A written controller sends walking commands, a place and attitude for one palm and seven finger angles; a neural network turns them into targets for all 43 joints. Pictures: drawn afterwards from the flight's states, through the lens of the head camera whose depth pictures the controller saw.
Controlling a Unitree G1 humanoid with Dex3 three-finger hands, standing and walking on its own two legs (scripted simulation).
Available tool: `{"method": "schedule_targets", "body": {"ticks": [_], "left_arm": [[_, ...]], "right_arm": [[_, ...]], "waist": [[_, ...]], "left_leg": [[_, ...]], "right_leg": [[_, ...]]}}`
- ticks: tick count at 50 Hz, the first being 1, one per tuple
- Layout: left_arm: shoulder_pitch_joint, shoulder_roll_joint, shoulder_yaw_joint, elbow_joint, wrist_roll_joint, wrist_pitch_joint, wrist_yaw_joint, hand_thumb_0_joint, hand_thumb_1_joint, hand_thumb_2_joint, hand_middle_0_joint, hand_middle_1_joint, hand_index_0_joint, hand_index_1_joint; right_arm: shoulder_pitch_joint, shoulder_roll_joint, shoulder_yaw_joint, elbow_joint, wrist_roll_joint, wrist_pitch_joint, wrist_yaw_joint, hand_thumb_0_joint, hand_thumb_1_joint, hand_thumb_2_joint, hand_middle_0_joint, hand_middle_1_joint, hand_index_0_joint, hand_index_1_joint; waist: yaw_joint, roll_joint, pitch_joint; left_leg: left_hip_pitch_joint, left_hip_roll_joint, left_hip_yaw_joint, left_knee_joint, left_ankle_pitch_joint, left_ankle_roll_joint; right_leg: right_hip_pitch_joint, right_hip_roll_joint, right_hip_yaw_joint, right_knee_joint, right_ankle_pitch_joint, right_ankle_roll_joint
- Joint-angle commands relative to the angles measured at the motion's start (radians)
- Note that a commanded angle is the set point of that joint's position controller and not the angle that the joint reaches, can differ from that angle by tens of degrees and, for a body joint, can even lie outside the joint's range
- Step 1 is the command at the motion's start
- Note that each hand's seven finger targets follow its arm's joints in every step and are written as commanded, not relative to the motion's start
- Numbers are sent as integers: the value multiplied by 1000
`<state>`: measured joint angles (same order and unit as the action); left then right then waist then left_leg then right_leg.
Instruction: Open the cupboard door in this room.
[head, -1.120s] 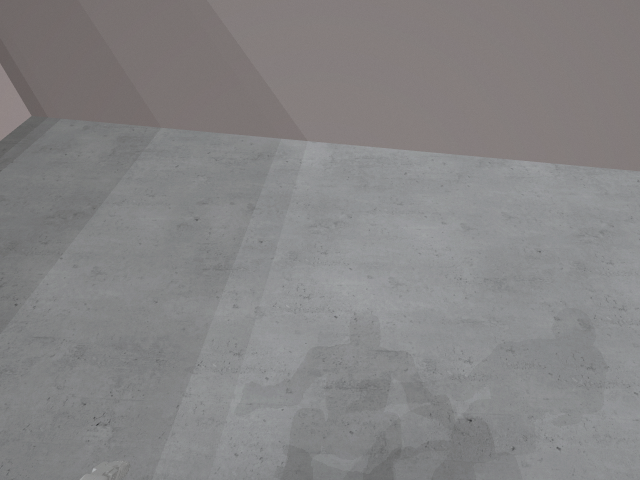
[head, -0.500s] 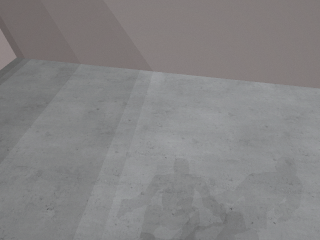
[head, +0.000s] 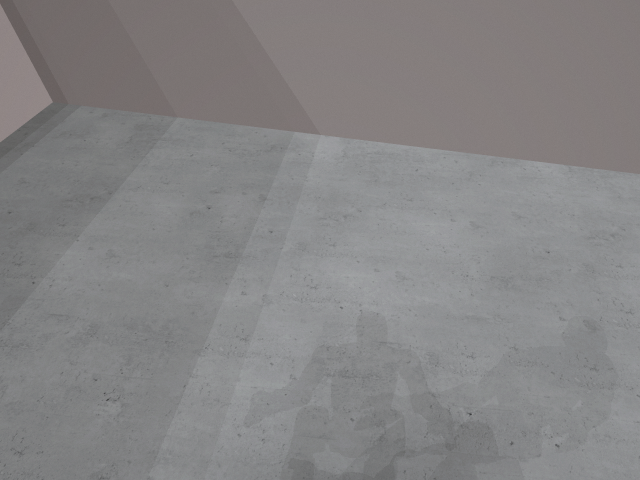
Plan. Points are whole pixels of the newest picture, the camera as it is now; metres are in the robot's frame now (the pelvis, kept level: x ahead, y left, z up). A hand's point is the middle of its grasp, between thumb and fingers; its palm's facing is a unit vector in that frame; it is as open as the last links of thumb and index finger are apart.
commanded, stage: turn or walk to find it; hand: left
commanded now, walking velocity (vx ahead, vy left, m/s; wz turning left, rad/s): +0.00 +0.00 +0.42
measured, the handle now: out of the picture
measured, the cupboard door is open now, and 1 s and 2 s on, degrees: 0 0 0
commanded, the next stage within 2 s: none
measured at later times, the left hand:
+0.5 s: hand out of the picture +0.03 +0.20 -0.16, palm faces +0.20 -0.93 -0.29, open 7.3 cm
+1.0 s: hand out of the picture -0.15 +0.20 -0.19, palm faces +0.46 -0.85 -0.25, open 7.3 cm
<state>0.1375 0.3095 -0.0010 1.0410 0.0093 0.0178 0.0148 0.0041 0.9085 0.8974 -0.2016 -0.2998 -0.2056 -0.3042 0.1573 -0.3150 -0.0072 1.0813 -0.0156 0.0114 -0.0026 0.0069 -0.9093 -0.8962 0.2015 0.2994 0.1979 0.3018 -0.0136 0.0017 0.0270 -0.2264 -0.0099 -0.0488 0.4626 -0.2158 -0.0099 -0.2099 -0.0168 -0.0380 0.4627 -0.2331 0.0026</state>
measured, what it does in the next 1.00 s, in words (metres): steps on the spot, turning left: right foot, then left foot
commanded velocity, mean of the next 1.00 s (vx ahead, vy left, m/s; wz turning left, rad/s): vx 0.00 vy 0.00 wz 0.42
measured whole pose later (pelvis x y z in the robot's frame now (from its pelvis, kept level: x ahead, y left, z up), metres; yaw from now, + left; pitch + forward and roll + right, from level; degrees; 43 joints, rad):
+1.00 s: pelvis -0.07 +0.00 -0.01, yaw +25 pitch -1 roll +0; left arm 0.28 0.27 0.06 0.98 0.02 0.07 0.02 0.01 0.91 0.90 -0.20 -0.30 -0.20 -0.30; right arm 0.13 -0.20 -0.04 0.94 -0.02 0.02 0.00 0.01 -0.91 -0.90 0.20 0.30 0.20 0.30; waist 0.03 -0.07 0.08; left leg -0.25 -0.01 0.04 0.57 -0.31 0.02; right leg -0.41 -0.10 -0.07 1.03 -0.49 0.06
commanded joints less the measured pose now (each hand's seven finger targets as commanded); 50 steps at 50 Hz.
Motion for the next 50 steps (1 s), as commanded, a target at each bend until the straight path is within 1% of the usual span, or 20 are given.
{"method": "schedule_targets", "body": {"ticks": [1,6,7,8,9,10,14,21,22,23,24,26,29,35,40,42,43,44,45,50], "left_arm": [[44,155,42,-82,6,3,15,0,900,900,-200,-300,-200,-300],[18,143,53,-147,12,8,22,0,900,900,-200,-300,-200,-300],[9,123,53,-158,11,12,22,0,900,900,-200,-300,-200,-300],[-2,86,51,-168,6,16,21,0,900,900,-200,-300,-200,-300],[-1,71,48,-185,5,13,23,0,900,900,-200,-300,-200,-300],[11,67,53,-183,6,13,26,0,900,900,-200,-300,-200,-300],[40,22,54,-173,0,4,17,0,900,900,-200,-300,-200,-300],[137,4,64,-169,-9,1,20,0,900,900,-200,-300,-200,-300],[181,33,73,-159,-4,-4,24,0,900,900,-200,-300,-200,-300],[197,112,92,-163,13,-12,31,0,900,900,-200,-300,-200,-300],[147,171,96,-193,17,-11,32,0,900,900,-200,-300,-200,-300],[70,109,85,-202,13,-20,33,0,900,900,-200,-300,-200,-300],[34,61,69,-207,15,-27,28,0,900,900,-200,-300,-200,-300],[198,92,76,-156,22,-26,25,0,900,900,-200,-300,-200,-300],[198,128,91,-141,28,-17,25,0,900,900,-200,-300,-200,-300],[177,125,92,-138,16,-12,21,0,900,900,-200,-300,-200,-300],[184,91,87,-149,8,-6,18,0,900,900,-200,-300,-200,-300],[184,26,72,-183,6,-2,11,0,900,900,-200,-300,-200,-300],[135,23,63,-205,14,10,16,0,900,900,-200,-300,-200,-300],[127,18,76,-143,8,18,1,0,900,900,-200,-300,-200,-300]], "right_arm": [[19,-94,-28,-97,0,7,1,0,-900,-900,200,300,200,300],[85,-73,-48,-128,1,14,4,0,-900,-900,200,300,200,300],[98,-85,-52,-133,-3,12,6,0,-900,-900,200,300,200,300],[110,-119,-59,-142,-11,7,5,0,-900,-900,200,300,200,300],[123,-143,-68,-149,-7,0,-2,0,-900,-900,200,300,200,300],[128,-142,-72,-152,-4,-2,-11,0,-900,-900,200,300,200,300],[100,-115,-79,-169,-6,2,-24,0,-900,-900,200,300,200,300],[101,-94,-97,-186,-4,21,-14,0,-900,-900,200,300,200,300],[78,-72,-96,-201,3,24,-9,0,-900,-900,200,300,200,300],[86,-11,-91,-220,9,26,-2,0,-900,-900,200,300,200,300],[63,-4,-94,-243,-3,27,-3,0,-900,-900,200,300,200,300],[41,-22,-105,-211,-6,42,8,0,-900,-900,200,300,200,300],[98,-2,-99,-170,-2,46,18,0,-900,-900,200,300,200,300],[-31,13,-75,-193,2,44,16,0,-900,-900,200,300,200,300],[-28,17,-62,-196,11,26,14,0,-900,-900,200,300,200,300],[34,-6,-65,-178,8,15,12,0,-900,-900,200,300,200,300],[81,-70,-78,-168,2,3,11,0,-900,-900,200,300,200,300],[107,-164,-99,-174,1,1,10,0,-900,-900,200,300,200,300],[150,-185,-103,-163,4,8,3,0,-900,-900,200,300,200,300],[7,-83,-74,-191,0,-5,-19,0,-900,-900,200,300,200,300]], "waist": [[17,-92,-48],[-14,-78,-59],[-20,10,-44],[-29,175,-13],[-24,247,-7],[-20,220,-30],[-5,144,-99],[19,150,-120],[42,93,-105],[47,-146,-81],[51,-258,-18],[11,-180,51],[-27,-149,57],[50,-177,30],[46,-213,-31],[6,-170,-69],[-17,-17,-126],[-20,270,-123],[-48,213,-119],[10,157,-43]], "left_leg": [[-100,61,-47,75,92,21],[-48,64,-44,126,76,26],[-54,101,-135,57,123,50],[-94,189,-343,-87,144,109],[-70,268,-499,-176,238,189],[-38,281,-534,-180,274,230],[62,210,-404,-95,350,218],[-51,111,-393,-62,213,134],[-185,69,-341,-12,64,87],[-378,-39,-178,206,-158,15],[-429,-90,-45,448,-308,-28],[-354,-14,-62,655,-240,-13],[-337,9,6,742,-135,-36],[-298,20,71,520,-213,-52],[-134,11,128,225,-212,-29],[31,9,135,-6,-23,-13],[208,116,28,-81,190,24],[320,371,-266,-92,559,130],[238,425,-272,-88,630,219],[83,244,-134,-119,410,173]], "right_leg": [[10,-212,143,-76,37,-54],[-95,-244,93,15,47,-75],[-129,-174,27,103,-23,-35],[-153,-49,-47,269,-140,20],[-210,4,-20,424,-300,32],[-239,-10,46,526,-340,26],[-249,-7,61,486,-287,38],[41,42,26,29,-100,34],[172,-12,58,-85,-35,22],[264,-245,296,-207,-151,-53],[113,-454,464,-254,-81,-149],[-72,-356,335,-227,-16,-153],[-51,-270,133,-162,155,-132],[93,-296,91,-97,403,-153],[106,-312,50,-1,518,-136],[48,-275,-15,107,468,-65],[-79,-225,-77,258,294,-8],[-330,-102,-114,458,-310,61],[-332,-90,-40,582,-421,59],[-300,-89,12,642,-199,70]]}}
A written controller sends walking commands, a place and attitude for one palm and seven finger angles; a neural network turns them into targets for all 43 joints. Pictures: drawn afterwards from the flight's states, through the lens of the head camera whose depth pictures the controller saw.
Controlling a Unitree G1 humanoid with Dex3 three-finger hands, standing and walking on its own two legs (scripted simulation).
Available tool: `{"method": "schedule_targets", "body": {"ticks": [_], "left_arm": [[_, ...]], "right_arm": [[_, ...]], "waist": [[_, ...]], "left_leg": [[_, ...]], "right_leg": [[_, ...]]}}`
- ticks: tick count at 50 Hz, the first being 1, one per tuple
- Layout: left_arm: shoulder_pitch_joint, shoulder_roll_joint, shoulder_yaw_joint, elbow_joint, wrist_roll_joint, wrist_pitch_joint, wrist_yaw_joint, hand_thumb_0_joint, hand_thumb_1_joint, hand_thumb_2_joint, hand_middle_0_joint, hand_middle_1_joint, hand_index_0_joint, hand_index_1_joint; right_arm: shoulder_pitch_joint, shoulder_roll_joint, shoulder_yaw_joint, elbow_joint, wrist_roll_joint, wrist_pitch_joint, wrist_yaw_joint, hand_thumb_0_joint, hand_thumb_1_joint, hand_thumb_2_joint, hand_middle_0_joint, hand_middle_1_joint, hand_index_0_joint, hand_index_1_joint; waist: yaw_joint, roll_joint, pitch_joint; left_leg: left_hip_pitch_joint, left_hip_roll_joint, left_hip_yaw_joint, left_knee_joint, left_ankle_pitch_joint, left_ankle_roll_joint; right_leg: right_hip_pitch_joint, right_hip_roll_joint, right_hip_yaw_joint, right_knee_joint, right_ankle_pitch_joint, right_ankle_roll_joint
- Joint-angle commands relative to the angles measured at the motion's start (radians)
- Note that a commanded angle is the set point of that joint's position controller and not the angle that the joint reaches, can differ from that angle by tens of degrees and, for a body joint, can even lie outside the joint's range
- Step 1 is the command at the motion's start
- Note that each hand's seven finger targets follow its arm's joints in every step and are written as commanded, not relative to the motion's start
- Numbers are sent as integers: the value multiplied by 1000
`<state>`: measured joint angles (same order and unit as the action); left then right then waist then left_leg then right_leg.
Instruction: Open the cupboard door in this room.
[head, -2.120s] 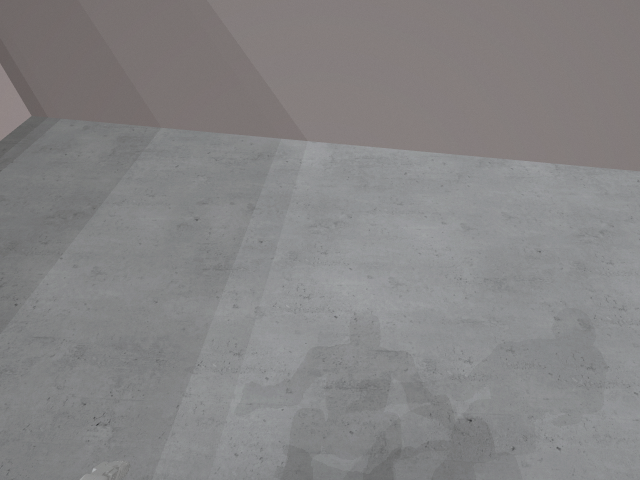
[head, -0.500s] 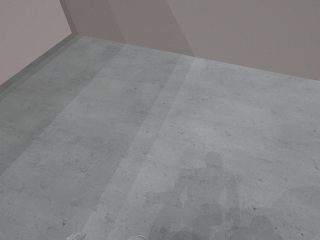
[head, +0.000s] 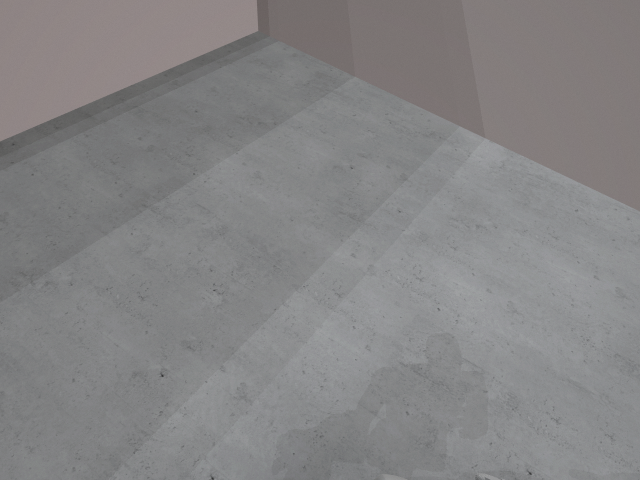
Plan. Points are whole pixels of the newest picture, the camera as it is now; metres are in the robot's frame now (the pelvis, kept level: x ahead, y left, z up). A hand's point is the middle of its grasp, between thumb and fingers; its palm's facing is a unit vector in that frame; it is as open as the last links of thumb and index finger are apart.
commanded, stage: turn or walk to find it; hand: left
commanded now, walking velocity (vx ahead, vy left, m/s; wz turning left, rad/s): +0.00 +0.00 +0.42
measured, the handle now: out of the picture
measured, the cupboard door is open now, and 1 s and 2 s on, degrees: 0 0 0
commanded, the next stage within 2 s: none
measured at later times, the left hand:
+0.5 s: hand out of the picture +0.02 +0.16 -0.14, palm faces +0.23 -0.94 -0.26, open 7.3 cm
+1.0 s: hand out of the picture -0.07 +0.22 -0.16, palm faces +0.44 -0.86 -0.25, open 7.3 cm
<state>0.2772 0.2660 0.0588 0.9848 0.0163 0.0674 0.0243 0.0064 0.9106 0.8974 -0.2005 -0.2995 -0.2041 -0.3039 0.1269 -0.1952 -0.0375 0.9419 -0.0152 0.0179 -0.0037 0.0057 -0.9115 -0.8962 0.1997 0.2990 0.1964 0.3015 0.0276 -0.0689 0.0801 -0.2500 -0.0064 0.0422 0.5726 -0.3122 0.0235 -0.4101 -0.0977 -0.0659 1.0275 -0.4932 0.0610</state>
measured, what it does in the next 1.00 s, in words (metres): steps on the spot, turning left: right foot, then left foot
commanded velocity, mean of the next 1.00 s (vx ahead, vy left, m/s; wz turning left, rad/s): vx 0.00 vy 0.00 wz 0.42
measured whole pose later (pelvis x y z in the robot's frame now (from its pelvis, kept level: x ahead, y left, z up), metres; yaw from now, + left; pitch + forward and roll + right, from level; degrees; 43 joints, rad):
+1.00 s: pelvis -0.04 +0.00 +0.01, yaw +25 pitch +0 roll -1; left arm 0.20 0.24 0.07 0.94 0.01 0.06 0.02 0.01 0.91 0.90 -0.20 -0.30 -0.20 -0.30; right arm 0.18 -0.18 -0.04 0.96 -0.02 0.02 -0.01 0.01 -0.91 -0.90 0.20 0.30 0.20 0.30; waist -0.01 -0.01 0.05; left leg -0.24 -0.02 -0.02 0.46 -0.23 0.03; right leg -0.40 -0.07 -0.04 0.90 -0.44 0.08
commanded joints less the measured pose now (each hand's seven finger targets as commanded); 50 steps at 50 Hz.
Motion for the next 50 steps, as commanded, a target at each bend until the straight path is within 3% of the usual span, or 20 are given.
{"method": "schedule_targets", "body": {"ticks": [1,9,12,13,14,15,16,17,19,22,28,31,33,34,35,36,38,40,46,50], "left_arm": [[-19,61,15,-87,1,-29,-9,0,900,900,-200,-300,-200,-300],[-37,28,12,-124,-6,-39,-2,0,900,900,-200,-300,-200,-300],[45,35,17,-110,-7,-53,4,0,900,900,-200,-300,-200,-300],[69,71,23,-109,-1,-65,8,0,900,900,-200,-300,-200,-300],[73,175,43,-116,16,-78,17,0,900,900,-200,-300,-200,-300],[65,201,41,-135,7,-72,13,0,900,900,-200,-300,-200,-300],[19,172,44,-144,7,-72,17,0,900,900,-200,-300,-200,-300],[-30,140,33,-154,7,-71,15,0,900,900,-200,-300,-200,-300],[-99,89,19,-165,7,-74,14,0,900,900,-200,-300,-200,-300],[-48,92,17,-146,9,-79,16,0,900,900,-200,-300,-200,-300],[28,138,33,-101,17,-70,13,0,900,900,-200,-300,-200,-300],[17,153,44,-87,17,-65,13,0,900,900,-200,-300,-200,-300],[-2,144,43,-83,5,-56,9,0,900,900,-200,-300,-200,-300],[7,104,36,-93,-1,-48,5,0,900,900,-200,-300,-200,-300],[-2,37,22,-133,-4,-43,-2,0,900,900,-200,-300,-200,-300],[-76,52,14,-150,7,-30,4,0,900,900,-200,-300,-200,-300],[-120,55,24,-129,3,-25,-1,0,900,900,-200,-300,-200,-300],[-65,49,26,-96,4,-30,-12,0,900,900,-200,-300,-200,-300],[-84,36,17,-110,-2,-32,-8,0,900,900,-200,-300,-200,-300],[-90,22,12,-130,-6,-37,-4,0,900,900,-200,-300,-200,-300]], "right_arm": [[48,-204,-44,-51,-1,-11,-18,0,-900,-900,200,300,200,300],[64,-211,-60,-55,-10,4,-10,0,-900,-900,200,300,200,300],[39,-202,-65,-66,-4,7,-5,0,-900,-900,200,300,200,300],[49,-171,-61,-71,3,6,0,0,-900,-900,200,300,200,300],[82,-96,-51,-89,10,6,7,0,-900,-900,200,300,200,300],[69,-127,-64,-93,-4,16,5,0,-900,-900,200,300,200,300],[40,-138,-71,-88,-8,31,8,0,-900,-900,200,300,200,300],[47,-136,-74,-68,-8,36,14,0,-900,-900,200,300,200,300],[101,-118,-69,-30,-10,38,24,0,-900,-900,200,300,200,300],[96,-104,-61,-20,-8,39,23,0,-900,-900,200,300,200,300],[16,-85,-43,-35,1,33,21,0,-900,-900,200,300,200,300],[52,-81,-36,-29,7,16,15,0,-900,-900,200,300,200,300],[111,-105,-38,-14,4,7,13,0,-900,-900,200,300,200,300],[141,-164,-51,-13,1,-1,14,0,-900,-900,200,300,200,300],[176,-264,-71,-19,-6,-5,10,0,-900,-900,200,300,200,300],[213,-277,-76,-2,-7,0,2,0,-900,-900,200,300,200,300],[130,-225,-60,-13,-8,-2,-15,0,-900,-900,200,300,200,300],[63,-190,-45,-36,-7,-11,-18,0,-900,-900,200,300,200,300],[113,-200,-56,-30,-5,-11,-19,0,-900,-900,200,300,200,300],[99,-207,-62,-39,-12,-1,-13,0,-900,-900,200,300,200,300]], "waist": [[-37,210,-90],[-45,220,-87],[3,185,-110],[13,85,-123],[8,-195,-125],[22,-200,-108],[15,-208,-58],[-13,-142,-6],[-54,-70,-4],[-31,-90,-35],[17,-109,-67],[4,-125,-120],[-36,-74,-134],[-51,97,-153],[-67,388,-129],[-104,310,-124],[-73,306,-56],[-33,228,-67],[-58,187,-114],[-55,219,-105]], "left_leg": [[96,235,-231,-236,482,142],[50,225,-334,-218,410,154],[-62,176,-323,-133,336,104],[-142,109,-276,-39,229,49],[-324,-36,-108,194,-69,-32],[-310,-39,-107,391,-247,-41],[-295,-11,-140,518,-221,-37],[-305,2,-131,601,-153,-40],[-297,25,-97,638,-57,-59],[-290,32,-58,571,-58,-82],[-206,35,10,310,-144,-82],[-103,26,49,105,-115,-69],[62,32,55,-109,75,-53],[193,135,-85,-201,211,-15],[246,383,-386,-245,532,103],[148,420,-401,-268,460,176],[57,324,-337,-274,355,155],[61,257,-251,-262,395,129],[174,247,-277,-231,507,159],[107,234,-321,-218,481,156]], "right_leg": [[-86,-3,39,52,65,13],[51,53,24,-272,50,2],[248,62,14,-529,234,-3],[349,-3,73,-657,294,-17],[440,-268,359,-748,357,-106],[293,-377,391,-771,351,-190],[169,-340,395,-806,229,-204],[123,-288,328,-810,186,-192],[138,-212,170,-765,277,-167],[226,-207,95,-733,405,-178],[296,-247,64,-673,572,-207],[319,-256,35,-584,687,-191],[223,-224,-32,-487,596,-117],[82,-156,-83,-338,404,-61],[-148,-29,-119,-135,-87,13],[-121,-16,-24,12,-152,1],[-149,-23,48,99,-22,-3],[-121,-16,41,92,69,6],[-96,16,37,-81,49,24],[4,43,32,-238,39,12]]}}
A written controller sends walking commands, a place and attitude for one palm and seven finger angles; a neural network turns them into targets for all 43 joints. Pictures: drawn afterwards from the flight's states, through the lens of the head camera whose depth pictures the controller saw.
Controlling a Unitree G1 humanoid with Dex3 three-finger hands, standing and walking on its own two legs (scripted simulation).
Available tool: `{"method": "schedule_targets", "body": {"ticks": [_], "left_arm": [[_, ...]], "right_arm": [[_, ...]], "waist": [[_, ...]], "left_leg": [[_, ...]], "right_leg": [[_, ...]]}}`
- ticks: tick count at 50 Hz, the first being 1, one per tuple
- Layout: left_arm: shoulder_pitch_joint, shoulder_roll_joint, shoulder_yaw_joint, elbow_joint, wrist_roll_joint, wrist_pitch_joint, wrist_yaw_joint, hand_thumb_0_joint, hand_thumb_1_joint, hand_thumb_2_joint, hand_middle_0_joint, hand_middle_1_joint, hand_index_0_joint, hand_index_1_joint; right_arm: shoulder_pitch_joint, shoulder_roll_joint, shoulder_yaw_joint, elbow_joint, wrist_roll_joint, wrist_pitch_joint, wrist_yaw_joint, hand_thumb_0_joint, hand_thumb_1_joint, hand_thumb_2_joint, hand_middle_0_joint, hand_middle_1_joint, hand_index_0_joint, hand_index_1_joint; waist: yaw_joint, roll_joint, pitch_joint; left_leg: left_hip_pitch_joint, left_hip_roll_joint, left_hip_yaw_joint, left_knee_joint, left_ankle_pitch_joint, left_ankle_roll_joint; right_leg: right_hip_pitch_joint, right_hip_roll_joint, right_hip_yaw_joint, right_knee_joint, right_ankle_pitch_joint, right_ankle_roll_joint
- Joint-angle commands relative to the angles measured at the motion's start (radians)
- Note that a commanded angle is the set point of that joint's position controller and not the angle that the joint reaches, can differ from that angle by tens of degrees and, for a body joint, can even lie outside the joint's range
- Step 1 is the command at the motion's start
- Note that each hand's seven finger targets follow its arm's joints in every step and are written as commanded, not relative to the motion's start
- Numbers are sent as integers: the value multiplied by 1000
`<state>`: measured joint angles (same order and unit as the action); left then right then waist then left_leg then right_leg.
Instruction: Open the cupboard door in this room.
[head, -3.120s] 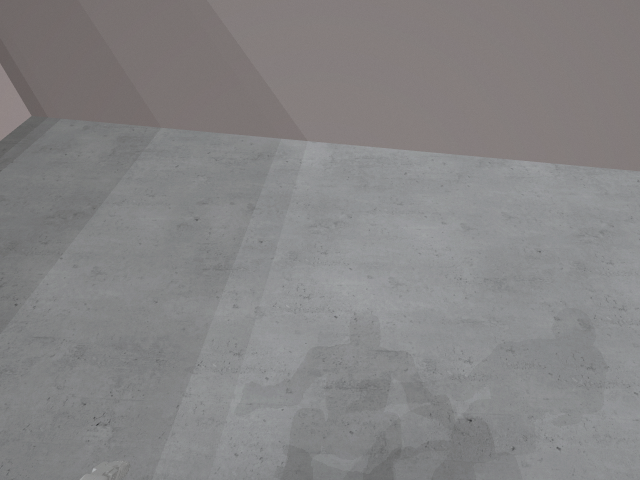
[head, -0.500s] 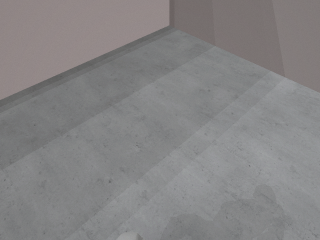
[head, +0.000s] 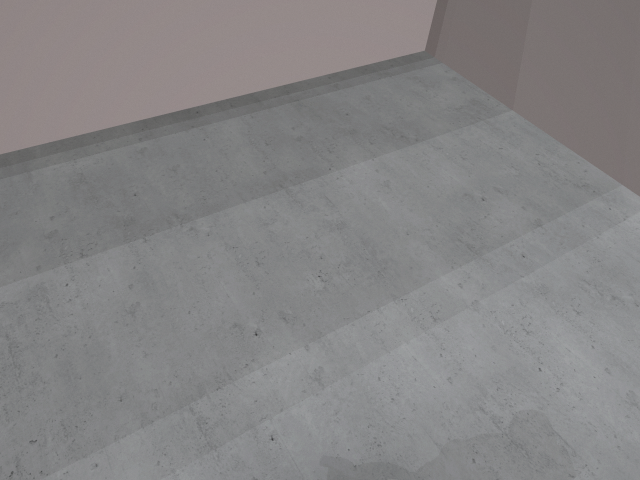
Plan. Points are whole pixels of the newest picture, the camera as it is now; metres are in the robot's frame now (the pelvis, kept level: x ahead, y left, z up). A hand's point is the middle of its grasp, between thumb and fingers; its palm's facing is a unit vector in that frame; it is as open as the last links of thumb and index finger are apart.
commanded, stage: turn or walk to find it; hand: left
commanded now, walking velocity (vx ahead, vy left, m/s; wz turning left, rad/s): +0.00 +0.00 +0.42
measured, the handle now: out of the picture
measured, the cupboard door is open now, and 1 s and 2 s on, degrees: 0 0 0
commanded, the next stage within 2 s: none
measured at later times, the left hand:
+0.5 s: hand out of the picture -0.02 +0.19 -0.18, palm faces +0.26 -0.94 -0.23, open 7.3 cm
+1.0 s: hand out of the picture -0.02 +0.20 -0.15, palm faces +0.43 -0.86 -0.28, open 7.3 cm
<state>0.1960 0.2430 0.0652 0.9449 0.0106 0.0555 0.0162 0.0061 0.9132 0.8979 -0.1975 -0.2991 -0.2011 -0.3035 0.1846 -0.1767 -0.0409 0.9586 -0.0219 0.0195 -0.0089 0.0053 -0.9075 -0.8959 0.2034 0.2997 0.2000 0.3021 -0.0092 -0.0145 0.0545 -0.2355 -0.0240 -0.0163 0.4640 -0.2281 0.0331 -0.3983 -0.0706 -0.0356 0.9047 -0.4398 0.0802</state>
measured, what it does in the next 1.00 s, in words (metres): steps on the spot, turning left: right foot, then left foot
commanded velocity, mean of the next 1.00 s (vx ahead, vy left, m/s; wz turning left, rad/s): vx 0.00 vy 0.00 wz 0.42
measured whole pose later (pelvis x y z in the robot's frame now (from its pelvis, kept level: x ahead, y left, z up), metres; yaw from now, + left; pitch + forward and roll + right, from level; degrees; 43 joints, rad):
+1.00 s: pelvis -0.03 -0.02 -0.01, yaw +26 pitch +0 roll +0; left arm 0.17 0.19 0.04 0.90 0.01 0.01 0.02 0.00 0.91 0.90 -0.20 -0.30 -0.20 -0.30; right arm 0.22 -0.22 -0.07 0.96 -0.02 0.05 0.00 0.01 -0.91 -0.90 0.20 0.30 0.20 0.30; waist -0.03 0.05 0.05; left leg -0.34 -0.04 -0.08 0.62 -0.31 -0.01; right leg -0.25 -0.03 -0.06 0.56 -0.30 0.02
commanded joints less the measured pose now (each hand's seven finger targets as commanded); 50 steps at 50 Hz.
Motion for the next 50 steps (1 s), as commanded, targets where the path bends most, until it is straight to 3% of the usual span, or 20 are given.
{"method": "schedule_targets", "body": {"ticks": [1,4,5,6,7,9,12,19,24,25,26,27,28,29,33,42,46,47,49,50], "left_arm": [[4,46,5,-89,-2,-27,5,0,900,900,-200,-300,-200,-300],[82,61,10,-75,-2,-43,11,0,900,900,-200,-300,-200,-300],[114,91,15,-71,1,-53,15,0,900,900,-200,-300,-200,-300],[124,177,33,-71,18,-64,24,0,900,900,-200,-300,-200,-300],[118,222,34,-90,17,-59,20,0,900,900,-200,-300,-200,-300],[44,163,29,-107,11,-56,25,0,900,900,-200,-300,-200,-300],[-17,108,10,-120,12,-66,21,0,900,900,-200,-300,-200,-300],[93,160,25,-59,23,-60,20,0,900,900,-200,-300,-200,-300],[70,175,37,-45,18,-48,17,0,900,900,-200,-300,-200,-300],[66,164,35,-48,9,-42,14,0,900,900,-200,-300,-200,-300],[95,110,30,-70,0,-33,9,0,900,900,-200,-300,-200,-300],[57,62,9,-108,4,-29,6,0,900,900,-200,-300,-200,-300],[-3,78,8,-106,12,-16,13,0,900,900,-200,-300,-200,-300],[-23,71,12,-99,9,-14,12,0,900,900,-200,-300,-200,-300],[28,77,17,-48,6,-17,-5,0,900,900,-200,-300,-200,-300],[-15,47,7,-91,0,-26,3,0,900,900,-200,-300,-200,-300],[71,58,10,-78,-4,-41,10,0,900,900,-200,-300,-200,-300],[105,82,14,-70,0,-49,13,0,900,900,-200,-300,-200,-300],[106,224,38,-89,21,-60,22,0,900,900,-200,-300,-200,-300],[83,201,42,-98,11,-61,24,0,900,900,-200,-300,-200,-300]], "right_arm": [[29,-228,-62,-62,-5,0,-7,0,-900,-900,200,300,200,300],[5,-218,-66,-72,3,3,0,0,-900,-900,200,300,200,300],[5,-192,-63,-78,9,2,4,0,-900,-900,200,300,200,300],[27,-124,-54,-96,17,0,11,0,-900,-900,200,300,200,300],[5,-129,-58,-119,8,7,11,0,-900,-900,200,300,200,300],[-8,-156,-70,-95,-1,33,15,0,-900,-900,200,300,200,300],[37,-137,-62,-47,-3,36,28,0,-900,-900,200,300,200,300],[-66,-110,-41,-66,10,31,28,0,-900,-900,200,300,200,300],[4,-119,-34,-55,13,11,22,0,-900,-900,200,300,200,300],[52,-146,-39,-42,10,2,23,0,-900,-900,200,300,200,300],[81,-243,-60,-46,1,-9,20,0,-900,-900,200,300,200,300],[124,-316,-75,-43,4,-4,15,0,-900,-900,200,300,200,300],[150,-298,-76,-22,2,-6,2,0,-900,-900,200,300,200,300],[111,-282,-70,-29,1,-6,-8,0,-900,-900,200,300,200,300],[-2,-214,-43,-63,3,-16,-11,0,-900,-900,200,300,200,300],[38,-229,-61,-60,-5,-1,-5,0,-900,-900,200,300,200,300],[6,-219,-65,-77,0,3,0,0,-900,-900,200,300,200,300],[-2,-201,-63,-81,7,3,4,0,-900,-900,200,300,200,300],[6,-113,-52,-124,10,6,14,0,-900,-900,200,300,200,300],[-9,-159,-66,-111,-2,24,11,0,-900,-900,200,300,200,300]], "waist": [[-15,176,-81],[26,140,-107],[42,66,-119],[40,-198,-122],[55,-263,-88],[22,-200,-14],[-11,-131,4],[52,-166,-30],[16,-170,-87],[-13,-89,-117],[-21,177,-150],[-43,332,-130],[-69,253,-132],[-49,270,-113],[3,174,-61],[-24,165,-79],[24,143,-101],[43,91,-114],[48,-262,-73],[53,-265,-65]], "left_leg": [[74,244,-272,-101,395,141],[-9,195,-264,-20,358,93],[-102,146,-230,52,229,44],[-291,13,-85,236,-62,-29],[-324,-34,-30,438,-342,-54],[-317,14,-75,676,-274,-52],[-318,43,-24,736,-142,-82],[-221,51,65,426,-233,-95],[-36,45,113,95,-94,-72],[86,62,93,-46,50,-59],[231,262,-176,-110,273,22],[222,435,-352,-136,533,144],[178,420,-340,-138,469,160],[147,382,-314,-131,396,155],[69,251,-169,-148,349,116],[81,248,-269,-119,354,142],[-24,198,-283,-45,325,100],[-97,154,-252,14,223,56],[-345,-46,-27,397,-318,-58],[-317,2,-80,554,-332,-52]], "right_leg": [[31,26,-4,-161,-2,-11],[205,39,-14,-421,180,-18],[324,-19,31,-542,261,-29],[435,-251,267,-609,324,-105],[324,-406,353,-633,386,-210],[166,-336,304,-664,264,-223],[190,-234,91,-611,366,-190],[285,-274,25,-543,580,-220],[264,-264,-48,-403,600,-162],[197,-236,-93,-303,520,-111],[-13,-125,-146,-112,200,-38],[-148,-45,-111,61,-224,-3],[-149,-48,-21,170,-195,-13],[-178,-53,10,219,-142,-13],[-107,-41,7,190,29,-5],[-1,17,-2,-111,-11,-8],[197,40,-15,-391,153,-21],[303,2,12,-520,237,-28],[341,-400,376,-653,337,-200],[230,-398,355,-667,288,-236]]}}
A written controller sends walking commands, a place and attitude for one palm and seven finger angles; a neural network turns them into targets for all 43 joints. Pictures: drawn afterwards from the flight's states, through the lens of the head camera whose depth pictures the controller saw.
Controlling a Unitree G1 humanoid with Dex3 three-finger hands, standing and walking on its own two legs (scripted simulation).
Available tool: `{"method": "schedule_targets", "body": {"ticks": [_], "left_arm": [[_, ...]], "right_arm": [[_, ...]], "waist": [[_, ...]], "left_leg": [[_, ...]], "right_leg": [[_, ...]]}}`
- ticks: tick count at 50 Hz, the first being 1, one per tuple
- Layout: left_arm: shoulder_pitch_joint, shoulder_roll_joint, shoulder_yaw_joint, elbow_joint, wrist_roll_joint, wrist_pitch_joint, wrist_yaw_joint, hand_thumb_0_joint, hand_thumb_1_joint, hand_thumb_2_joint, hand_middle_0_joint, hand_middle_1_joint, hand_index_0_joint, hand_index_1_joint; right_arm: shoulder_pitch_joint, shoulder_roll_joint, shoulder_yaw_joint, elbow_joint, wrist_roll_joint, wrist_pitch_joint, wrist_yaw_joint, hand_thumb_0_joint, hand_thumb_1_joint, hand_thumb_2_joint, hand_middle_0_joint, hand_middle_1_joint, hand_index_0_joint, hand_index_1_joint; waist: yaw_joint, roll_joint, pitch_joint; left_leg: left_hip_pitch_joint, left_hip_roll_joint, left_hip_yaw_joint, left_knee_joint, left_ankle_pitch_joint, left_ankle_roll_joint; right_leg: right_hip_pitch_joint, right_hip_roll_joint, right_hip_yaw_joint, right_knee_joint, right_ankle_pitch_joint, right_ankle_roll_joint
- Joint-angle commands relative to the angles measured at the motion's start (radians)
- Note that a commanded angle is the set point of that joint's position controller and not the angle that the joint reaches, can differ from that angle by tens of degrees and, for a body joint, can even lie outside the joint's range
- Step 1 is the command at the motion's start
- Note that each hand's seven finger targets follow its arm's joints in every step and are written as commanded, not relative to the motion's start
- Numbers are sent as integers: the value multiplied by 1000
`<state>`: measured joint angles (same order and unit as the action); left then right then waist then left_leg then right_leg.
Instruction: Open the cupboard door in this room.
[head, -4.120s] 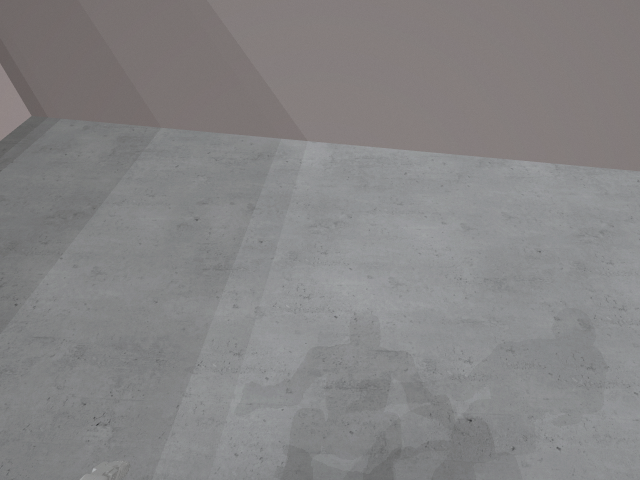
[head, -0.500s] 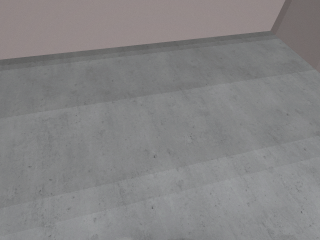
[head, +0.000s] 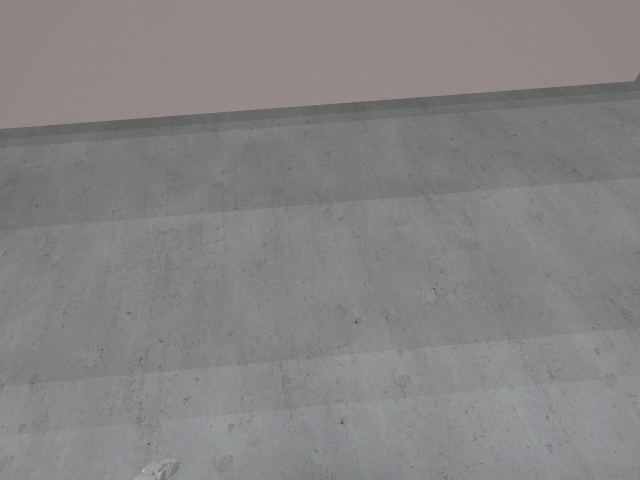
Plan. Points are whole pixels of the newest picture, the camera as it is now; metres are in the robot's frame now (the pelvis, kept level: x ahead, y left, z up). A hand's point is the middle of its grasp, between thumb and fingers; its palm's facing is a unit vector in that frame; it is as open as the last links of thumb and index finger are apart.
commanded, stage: turn or walk to find it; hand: left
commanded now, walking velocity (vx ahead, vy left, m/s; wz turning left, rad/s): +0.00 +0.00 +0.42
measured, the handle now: out of the picture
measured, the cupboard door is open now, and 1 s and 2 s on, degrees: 0 0 0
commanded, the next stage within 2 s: none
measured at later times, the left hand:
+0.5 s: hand out of the picture -0.04 +0.25 -0.18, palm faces +0.26 -0.93 -0.24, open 7.3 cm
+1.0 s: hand out of the picture -0.02 +0.20 -0.13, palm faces +0.42 -0.86 -0.28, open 7.3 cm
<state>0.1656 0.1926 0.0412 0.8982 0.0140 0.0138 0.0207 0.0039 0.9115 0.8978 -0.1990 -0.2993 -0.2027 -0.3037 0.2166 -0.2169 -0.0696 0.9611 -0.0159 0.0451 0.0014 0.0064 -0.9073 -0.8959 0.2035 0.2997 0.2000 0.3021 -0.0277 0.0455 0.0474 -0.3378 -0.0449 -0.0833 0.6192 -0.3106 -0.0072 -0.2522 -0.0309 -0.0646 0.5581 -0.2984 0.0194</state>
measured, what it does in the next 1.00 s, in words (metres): steps on the spot, turning left: left foot, then right foot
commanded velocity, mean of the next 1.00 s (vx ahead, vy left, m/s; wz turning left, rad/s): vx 0.00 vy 0.00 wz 0.42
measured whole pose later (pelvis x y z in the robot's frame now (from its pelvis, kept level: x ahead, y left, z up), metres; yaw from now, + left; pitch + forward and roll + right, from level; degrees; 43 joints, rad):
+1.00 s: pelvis -0.03 -0.01 +0.01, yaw +26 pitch -2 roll +2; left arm 0.19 0.16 0.03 0.90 0.02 0.01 0.02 0.00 0.91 0.90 -0.20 -0.30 -0.21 -0.30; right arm 0.25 -0.25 -0.09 0.99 -0.02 0.07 0.01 0.01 -0.91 -0.90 0.20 0.30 0.20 0.30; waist -0.04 0.06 0.05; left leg -0.48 -0.03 -0.04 1.09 -0.40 -0.04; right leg -0.21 -0.06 -0.12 0.52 -0.29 -0.03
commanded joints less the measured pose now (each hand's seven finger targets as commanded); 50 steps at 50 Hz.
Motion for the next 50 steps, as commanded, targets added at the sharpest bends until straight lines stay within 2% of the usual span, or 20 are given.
{"method": "schedule_targets", "body": {"ticks": [1,2,4,12,15,17,18,19,20,21,24,27,35,39,41,42,43,44,47,50], "left_arm": [[61,223,58,-61,8,-16,19,0,900,900,-200,-300,-200,-300],[17,188,47,-67,7,-17,17,0,900,900,-200,-300,-200,-300],[-18,155,37,-75,9,-22,17,0,900,900,-200,-300,-200,-300],[132,206,50,-10,18,-19,14,0,900,900,-200,-300,-200,-300],[131,226,61,3,21,-14,13,0,900,900,-200,-300,-200,-300],[108,228,62,9,13,-8,12,0,900,900,-200,-300,-200,-300],[105,213,60,6,4,-2,9,0,900,900,-200,-300,-200,-300],[123,162,53,-13,-2,6,5,0,900,900,-200,-300,-200,-300],[94,107,33,-52,1,11,2,0,900,900,-200,-300,-200,-300],[20,127,33,-47,8,26,12,0,900,900,-200,-300,-200,-300],[32,128,43,-9,4,22,-7,0,900,900,-200,-300,-200,-300],[58,124,39,7,2,22,-8,0,900,900,-200,-300,-200,-300],[-11,104,34,-41,-2,20,-2,0,900,900,-200,-300,-200,-300],[41,102,31,-41,-7,12,3,0,900,900,-200,-300,-200,-300],[105,114,35,-26,-8,-2,7,0,900,900,-200,-300,-200,-300],[128,164,44,-25,1,-14,13,0,900,900,-200,-300,-200,-300],[140,252,62,-30,15,-22,19,0,900,900,-200,-300,-200,-300],[125,266,65,-48,7,-16,20,0,900,900,-200,-300,-200,-300],[-12,172,41,-68,5,-18,16,0,900,900,-200,-300,-200,-300],[-3,147,34,-65,7,-26,16,0,900,900,-200,-300,-200,-300]], "right_arm": [[-45,-119,-42,-97,-7,7,5,0,-900,-900,200,300,200,300],[-29,-113,-43,-74,-8,11,12,0,-900,-900,200,300,200,300],[19,-95,-38,-49,-7,12,19,0,-900,-900,200,300,200,300],[-98,-72,-12,-65,2,4,16,0,-900,-900,200,300,200,300],[-82,-65,-5,-65,9,-7,13,0,-900,-900,200,300,200,300],[-26,-77,-5,-49,7,-16,9,0,-900,-900,200,300,200,300],[14,-107,-10,-39,5,-25,10,0,-900,-900,200,300,200,300],[42,-194,-28,-43,-2,-35,10,0,-900,-900,200,300,200,300],[85,-269,-45,-40,-1,-30,4,0,-900,-900,200,300,200,300],[111,-249,-44,-17,-4,-30,-8,0,-900,-900,200,300,200,300],[-24,-176,-16,-50,-5,-36,-22,0,-900,-900,200,300,200,300],[-20,-173,-15,-55,-1,-43,-22,0,-900,-900,200,300,200,300],[25,-180,-29,-53,-10,-31,-18,0,-900,-900,200,300,200,300],[-8,-182,-35,-69,-12,-23,-13,0,-900,-900,200,300,200,300],[-18,-170,-35,-76,-3,-22,-10,0,-900,-900,200,300,200,300],[-5,-128,-31,-81,5,-23,-4,0,-900,-900,200,300,200,300],[6,-64,-20,-107,9,-25,2,0,-900,-900,200,300,200,300],[-25,-109,-35,-116,-3,-10,-1,0,-900,-900,200,300,200,300],[4,-102,-41,-56,-8,12,13,0,-900,-900,200,300,200,300],[43,-88,-35,-33,-9,15,19,0,-900,-900,200,300,200,300]], "waist": [[45,-268,-5],[21,-196,25],[-5,-185,15],[78,-228,-40],[72,-259,-73],[38,-244,-96],[12,-161,-116],[1,95,-150],[-21,277,-127],[-52,217,-119],[15,125,-37],[18,103,-63],[-11,97,-60],[17,110,-73],[52,68,-104],[61,-64,-114],[65,-324,-102],[79,-302,-80],[6,-175,24],[4,-198,14]], "left_leg": [[-213,33,-9,508,-197,-12],[-216,47,2,569,-127,-19],[-207,63,36,589,-57,-37],[-135,72,128,263,-149,-59],[-49,65,161,103,-146,-44],[69,61,181,-76,-9,-34],[197,82,159,-216,131,-20],[344,274,-88,-281,347,49],[352,454,-267,-283,654,170],[264,437,-243,-297,551,190],[184,315,-129,-301,449,159],[214,275,-87,-294,516,157],[208,277,-205,-293,428,186],[132,251,-241,-253,425,172],[38,200,-221,-179,355,121],[-81,130,-157,-75,202,62],[-249,-20,23,137,-140,-13],[-221,6,11,339,-263,-19],[-221,53,9,591,-98,-28],[-212,67,45,595,-24,-53]], "right_leg": [[15,-384,339,-326,93,-174],[-7,-327,245,-308,100,-153],[12,-274,125,-276,174,-128],[172,-310,58,-190,460,-159],[182,-323,41,-131,534,-153],[141,-304,-10,-57,498,-102],[60,-276,-51,33,408,-52],[-137,-170,-107,221,95,16],[-299,-91,-82,392,-351,58],[-270,-92,10,500,-335,48],[-289,-96,41,568,-142,48],[-258,-80,35,521,-105,63],[-201,-39,42,316,-154,60],[-61,-3,30,117,-107,43],[114,-8,23,-120,65,39],[241,-117,125,-234,94,11],[293,-375,378,-291,159,-94],[141,-470,397,-312,165,-177],[7,-307,190,-293,124,-140],[36,-265,84,-284,171,-116]]}}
